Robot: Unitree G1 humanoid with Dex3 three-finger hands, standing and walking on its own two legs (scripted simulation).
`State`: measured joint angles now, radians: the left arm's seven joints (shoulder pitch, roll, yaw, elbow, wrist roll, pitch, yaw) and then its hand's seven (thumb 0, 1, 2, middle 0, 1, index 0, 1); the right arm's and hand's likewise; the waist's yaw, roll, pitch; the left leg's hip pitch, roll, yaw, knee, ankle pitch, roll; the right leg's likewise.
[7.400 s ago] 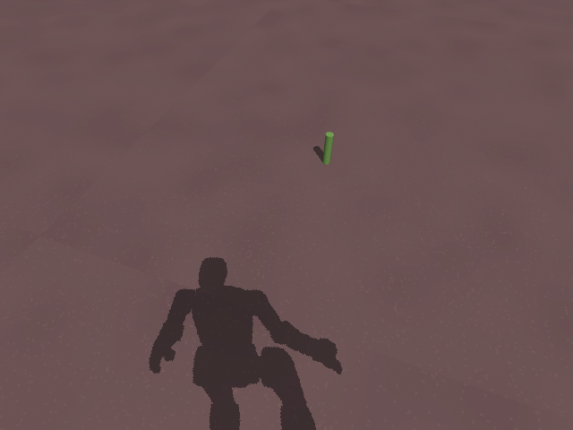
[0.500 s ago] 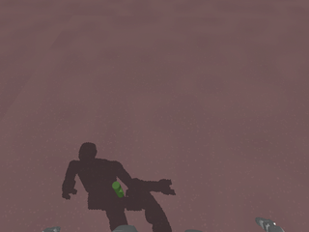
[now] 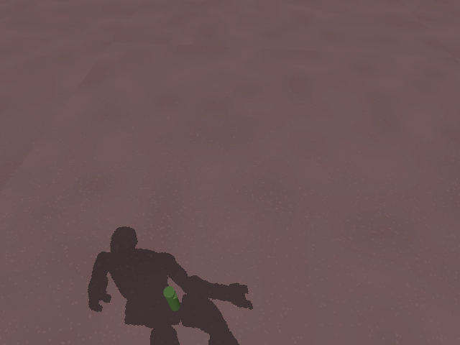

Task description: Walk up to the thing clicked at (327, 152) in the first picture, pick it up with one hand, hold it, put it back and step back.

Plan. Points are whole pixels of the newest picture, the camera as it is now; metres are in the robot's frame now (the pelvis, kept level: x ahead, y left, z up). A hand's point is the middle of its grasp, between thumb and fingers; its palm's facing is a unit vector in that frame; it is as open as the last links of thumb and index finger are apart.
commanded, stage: stand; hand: left
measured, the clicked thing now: (172, 299) +0.39 +0.23 -0.69
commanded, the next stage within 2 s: none
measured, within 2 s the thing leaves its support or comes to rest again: neither
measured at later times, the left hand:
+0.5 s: hand out of the picture +0.09 +0.25 -0.15, palm faces -0.03 -0.94 -0.34, open 7.4 cm
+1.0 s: hand out of the picture +0.08 +0.25 -0.15, palm faces -0.03 -0.94 -0.34, open 7.4 cm
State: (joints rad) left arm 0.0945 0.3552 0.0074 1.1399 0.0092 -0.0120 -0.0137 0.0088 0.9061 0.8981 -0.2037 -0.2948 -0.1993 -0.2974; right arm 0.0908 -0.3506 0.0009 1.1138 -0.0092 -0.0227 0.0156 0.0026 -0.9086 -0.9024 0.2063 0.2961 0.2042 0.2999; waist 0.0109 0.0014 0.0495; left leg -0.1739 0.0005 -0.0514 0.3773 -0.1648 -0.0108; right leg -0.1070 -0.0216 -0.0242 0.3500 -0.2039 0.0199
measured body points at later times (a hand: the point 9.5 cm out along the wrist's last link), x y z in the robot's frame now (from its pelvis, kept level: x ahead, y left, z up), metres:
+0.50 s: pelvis +0.01 -0.01 +0.00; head +0.02 -0.01 +0.45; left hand +0.09 +0.29 -0.13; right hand +0.09 -0.31 -0.13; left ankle +0.03 +0.13 -0.75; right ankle -0.01 -0.13 -0.75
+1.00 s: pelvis +0.01 -0.01 +0.00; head +0.02 -0.01 +0.45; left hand +0.09 +0.29 -0.13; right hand +0.09 -0.31 -0.13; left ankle +0.03 +0.13 -0.75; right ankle -0.01 -0.13 -0.75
